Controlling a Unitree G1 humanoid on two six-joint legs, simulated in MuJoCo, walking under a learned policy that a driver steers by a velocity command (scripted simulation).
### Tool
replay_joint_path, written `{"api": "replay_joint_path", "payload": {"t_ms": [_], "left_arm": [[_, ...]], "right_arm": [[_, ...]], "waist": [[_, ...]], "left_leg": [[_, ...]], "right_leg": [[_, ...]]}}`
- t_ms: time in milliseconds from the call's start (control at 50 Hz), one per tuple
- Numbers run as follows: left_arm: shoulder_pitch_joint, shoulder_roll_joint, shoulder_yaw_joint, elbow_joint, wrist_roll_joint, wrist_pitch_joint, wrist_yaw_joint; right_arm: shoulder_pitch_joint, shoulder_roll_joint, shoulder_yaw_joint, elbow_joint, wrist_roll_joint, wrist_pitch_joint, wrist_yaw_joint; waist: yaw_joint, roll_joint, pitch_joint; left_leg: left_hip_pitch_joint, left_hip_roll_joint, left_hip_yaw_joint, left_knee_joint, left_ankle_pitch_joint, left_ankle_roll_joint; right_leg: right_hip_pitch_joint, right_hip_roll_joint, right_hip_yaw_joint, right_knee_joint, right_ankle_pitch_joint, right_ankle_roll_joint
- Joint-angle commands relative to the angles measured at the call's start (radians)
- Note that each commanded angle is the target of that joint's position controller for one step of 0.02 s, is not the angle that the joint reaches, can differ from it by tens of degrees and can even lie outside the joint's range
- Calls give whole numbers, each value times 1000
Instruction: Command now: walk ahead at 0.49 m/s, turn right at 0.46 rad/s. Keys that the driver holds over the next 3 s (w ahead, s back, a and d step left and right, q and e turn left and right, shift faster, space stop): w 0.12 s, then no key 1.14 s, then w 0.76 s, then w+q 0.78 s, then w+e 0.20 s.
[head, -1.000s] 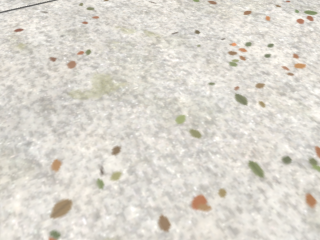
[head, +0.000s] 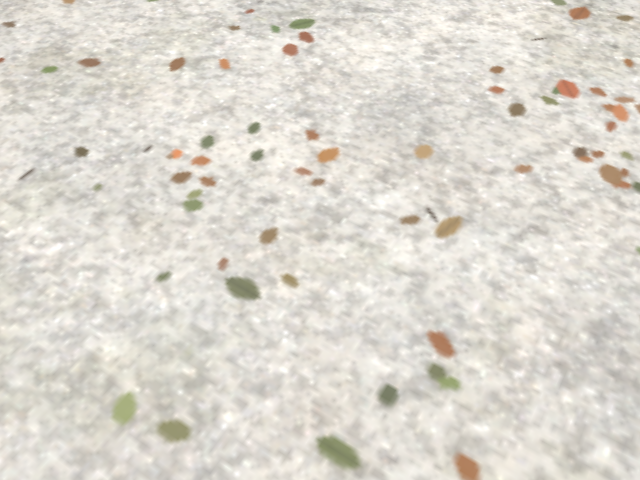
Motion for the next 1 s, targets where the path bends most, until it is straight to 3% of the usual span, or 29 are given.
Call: {"api": "replay_joint_path", "payload": {"t_ms": [20, 100, 180, 220, 260, 300, 320, 340, 360, 380, 400, 420, 440, 460, 500, 540, 600, 640, 660, 680, 700, 720, 740, 820, 1000], "left_arm": [[47, 15, 7, -67, -2, 1, -4], [-63, 15, -5, -119, 19, -3, -6], [-202, -1, -22, -154, 26, -28, -29], [-246, 9, -20, -176, 22, -31, -38], [-250, 37, -11, -191, 23, -31, -44], [-124, 84, 13, -151, 40, -31, -39], [-31, 146, 35, -127, 47, -31, -29], [63, 223, 44, -124, 77, -22, -17], [75, 183, 27, -119, 63, -11, -21], [49, 131, 16, -121, 44, -2, -32], [-30, 105, 9, -128, 33, 0, -35], [-102, 80, 0, -130, 32, -3, -36], [-162, 66, -5, -134, 39, -6, -36], [-200, 82, 2, -130, 52, -6, -36], [-218, 71, 2, -116, 65, -9, -30], [-207, 63, 0, -96, 60, -9, -21], [-202, 64, -2, -67, 49, 5, -9], [-191, 39, -13, -45, 39, 14, -4], [-157, 18, -20, -25, 41, 14, -3], [-123, 24, -17, -17, 47, 14, -3], [-97, 18, -13, -10, 40, 17, 3], [-121, 36, -10, -1, 42, 21, 10], [-124, 39, -5, 3, 39, 25, 14], [-108, 29, -3, 46, 42, 29, 14], [-98, 19, 0, 124, 31, 36, 18]], "right_arm": [[38, -80, -20, -13, 0, -18, 9], [76, -132, -35, 25, 9, -20, 11], [94, -152, -29, 41, 18, 5, 2], [147, -170, -28, 64, 23, 18, 1], [145, -182, -28, 75, 33, 31, -2], [119, -180, -25, 76, 39, 40, -8], [143, -149, -14, 73, 24, 38, -11], [224, -71, 16, 56, -11, 29, -7], [340, -32, 35, 95, 0, 30, 2], [319, -122, 10, 107, 23, 41, 7], [222, -126, 6, 81, 36, 55, 2], [165, -111, 5, 73, 27, 72, -10], [155, -106, 1, 73, 17, 93, -24], [172, -86, 3, 80, 12, 109, -32], [193, -57, 8, 94, 7, 122, -45], [161, -49, 11, 92, 2, 128, -52], [120, -60, 7, 90, 2, 135, -50], [116, -54, 7, 97, -13, 133, -43], [115, -71, 7, 92, -24, 130, -42], [102, -128, -2, 81, -20, 129, -46], [68, -139, -10, 98, -5, 126, -44], [39, -87, 2, 94, -6, 117, -41], [28, -61, 9, 100, -11, 108, -40], [67, -63, 8, 131, 2, 85, -41], [90, -50, 9, 178, 7, 98, -47]], "waist": [[8, 100, -41], [1, 66, -7], [-39, 80, 13], [-59, 107, -15], [-39, 133, -36], [35, 121, -106], [66, 66, -169], [56, -129, -311], [25, -246, -460], [38, -138, -434], [26, -86, -308], [5, -28, -223], [-27, -31, -185], [-54, -59, -164], [-69, -84, -164], [-52, -89, -171], [-39, -95, -144], [-52, -73, -96], [-47, -44, -68], [-8, 44, -29], [28, 181, -1], [16, 187, 21], [21, 189, 18], [-1, 93, -13], [-12, 32, -46]], "left_leg": [[132, 273, -266, -261, 25, 178], [160, 286, -182, -299, 139, 211], [131, 220, -39, -238, 389, 158], [182, 235, -39, -190, 444, 138], [243, 255, -51, -116, 458, 107], [244, 216, -35, 47, 504, 60], [171, 157, 6, 209, 399, 15], [-115, 61, 37, 537, -69, -49], [-219, 22, -78, 757, -551, -77], [-232, 66, -149, 824, -539, -77], [-293, 95, -125, 823, -502, -76], [-288, 124, -120, 767, -443, -80], [-215, 146, -125, 695, -384, -84], [-120, 136, -103, 639, -324, -90], [-26, 115, -83, 531, -286, -95], [10, 111, -84, 418, -238, -88], [76, 96, -71, 271, -135, -67], [153, 78, -51, 128, -59, -36], [171, 118, -96, 70, -25, -14], [130, 177, -151, 27, -38, 15], [-28, 167, -161, -21, -278, 37], [-109, 147, -161, -69, -365, 23], [-130, 143, -154, -81, -361, 1], [-26, 112, -111, -10, -164, -25], [49, 90, -81, 34, 6, -20]], "right_leg": [[-152, -105, 36, -19, 55, 0], [-241, -120, 31, -222, 186, 14], [-121, -79, -80, -503, 372, 26], [-72, -48, -95, -571, 393, 25], [-36, -28, -86, -639, 348, -1], [158, 20, -112, -748, 413, -40], [327, -34, -70, -752, 686, -70], [667, -284, 204, -662, 1104, -198], [755, -433, 411, -713, 1186, -328], [652, -378, 370, -752, 1004, -306], [546, -326, 281, -783, 843, -262], [413, -283, 218, -827, 729, -228], [286, -251, 165, -871, 646, -201], [173, -221, 114, -908, 605, -190], [100, -194, 59, -932, 566, -197], [105, -189, 50, -942, 449, -198], [79, -180, 69, -963, 125, -173], [26, -135, 57, -952, -88, -109], [7, -106, 51, -933, -150, -60], [8, -48, 11, -873, -159, -17], [110, 10, -70, -839, -49, 13], [196, 12, -78, -796, 31, 22], [238, 6, -78, -779, 79, 14], [237, -14, -58, -783, 179, -12], [285, -19, -65, -757, 334, -7]]}}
